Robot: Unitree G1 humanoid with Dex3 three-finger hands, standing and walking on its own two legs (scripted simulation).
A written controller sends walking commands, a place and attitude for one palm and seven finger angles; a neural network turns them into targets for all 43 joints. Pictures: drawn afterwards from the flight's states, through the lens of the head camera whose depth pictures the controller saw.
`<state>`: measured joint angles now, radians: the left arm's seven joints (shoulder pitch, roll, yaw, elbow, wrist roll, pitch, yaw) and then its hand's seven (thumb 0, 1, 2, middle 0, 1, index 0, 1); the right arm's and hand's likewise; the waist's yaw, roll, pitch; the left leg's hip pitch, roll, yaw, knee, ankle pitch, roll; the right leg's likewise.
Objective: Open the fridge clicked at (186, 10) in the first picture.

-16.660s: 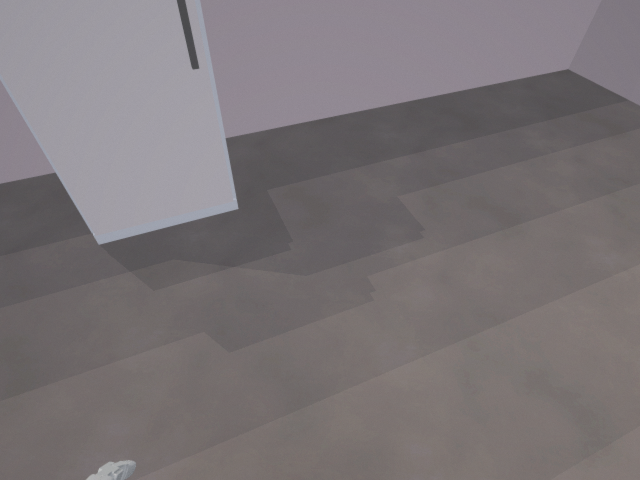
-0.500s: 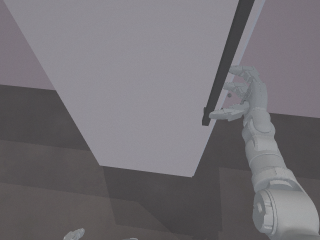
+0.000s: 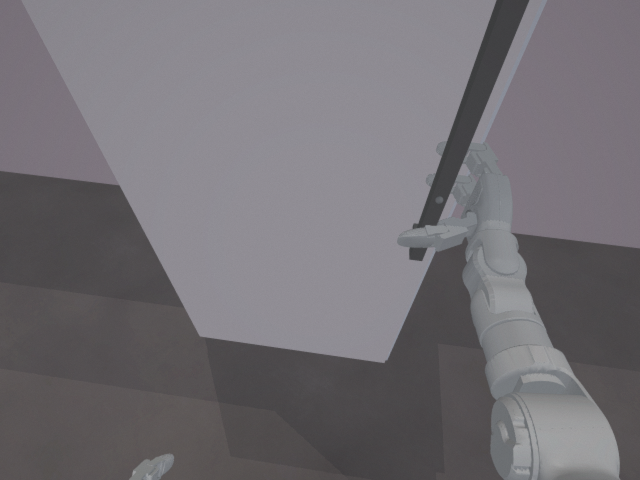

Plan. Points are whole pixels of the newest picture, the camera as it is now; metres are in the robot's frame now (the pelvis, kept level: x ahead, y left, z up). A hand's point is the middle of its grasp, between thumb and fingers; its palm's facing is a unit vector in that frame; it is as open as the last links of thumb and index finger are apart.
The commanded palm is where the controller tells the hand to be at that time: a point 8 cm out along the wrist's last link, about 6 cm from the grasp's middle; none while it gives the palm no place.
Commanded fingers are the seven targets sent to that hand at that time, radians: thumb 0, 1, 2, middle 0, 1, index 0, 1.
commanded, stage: slide the fingers in behind the handle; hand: right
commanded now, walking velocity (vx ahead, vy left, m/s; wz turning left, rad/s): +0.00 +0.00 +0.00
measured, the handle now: (448, 154) +0.49 -0.09 +0.15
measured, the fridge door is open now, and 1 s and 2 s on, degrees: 0 0 0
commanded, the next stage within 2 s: grip the handle and tug to test in 0.76 s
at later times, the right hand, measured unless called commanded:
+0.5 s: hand (434, 200) +0.44 -0.08 +0.12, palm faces +0.00 +1.00 +0.00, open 14.0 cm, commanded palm +0.42 -0.13 +0.12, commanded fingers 0.00 0.50 -0.30 0.30 1.20 0.30 1.20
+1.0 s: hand (431, 198) +0.45 -0.08 +0.12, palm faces -0.01 +1.00 +0.00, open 13.6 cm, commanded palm +0.42 -0.13 +0.12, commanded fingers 0.00 0.13 -0.46 0.34 1.25 0.34 1.25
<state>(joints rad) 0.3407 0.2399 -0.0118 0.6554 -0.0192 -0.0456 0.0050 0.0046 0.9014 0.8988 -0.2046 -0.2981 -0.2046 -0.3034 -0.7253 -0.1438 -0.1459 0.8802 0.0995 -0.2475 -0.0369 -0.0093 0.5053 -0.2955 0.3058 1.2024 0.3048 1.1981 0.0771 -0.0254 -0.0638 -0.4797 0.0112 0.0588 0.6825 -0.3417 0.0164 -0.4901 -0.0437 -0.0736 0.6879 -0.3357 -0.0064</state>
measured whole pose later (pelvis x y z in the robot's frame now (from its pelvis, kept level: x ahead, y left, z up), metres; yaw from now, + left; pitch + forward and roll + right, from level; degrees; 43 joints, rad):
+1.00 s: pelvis +0.00 +0.00 +0.00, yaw +0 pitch +8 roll +0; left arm 0.35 0.23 0.00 0.67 -0.01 -0.04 0.00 0.00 0.90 0.90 -0.20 -0.30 -0.20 -0.30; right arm -0.72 -0.11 -0.12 0.86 0.09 -0.26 -0.07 -0.01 0.44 -0.32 0.31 1.21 0.31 1.20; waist 0.07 -0.03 -0.07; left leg -0.47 0.01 0.05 0.67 -0.33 0.01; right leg -0.48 -0.04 -0.08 0.67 -0.33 -0.01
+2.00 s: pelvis +0.00 +0.00 +0.00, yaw +1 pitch +7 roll +0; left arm 0.35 0.24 0.00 0.65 -0.01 -0.04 0.00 0.01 0.90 0.90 -0.20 -0.30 -0.20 -0.30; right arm -0.65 -0.11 -0.12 0.79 0.10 -0.23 -0.08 0.01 -0.76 -0.82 0.41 1.40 0.40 1.40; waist 0.08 -0.03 -0.07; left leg -0.45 0.00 0.04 0.65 -0.33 0.02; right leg -0.44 -0.05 -0.09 0.64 -0.32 0.00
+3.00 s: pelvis +0.04 +0.00 +0.02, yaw +0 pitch +2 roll +0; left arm 0.15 0.21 -0.03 0.51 0.01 0.12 0.06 0.01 0.90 0.90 -0.20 -0.30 -0.20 -0.30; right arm 0.10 -0.12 0.22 -0.13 0.03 -0.05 -0.03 0.02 -0.66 -0.73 0.42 1.39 0.39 1.38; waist 0.03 -0.07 -0.02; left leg -0.21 0.01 0.05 0.50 -0.31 0.01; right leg -0.21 -0.03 -0.05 0.49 -0.31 0.00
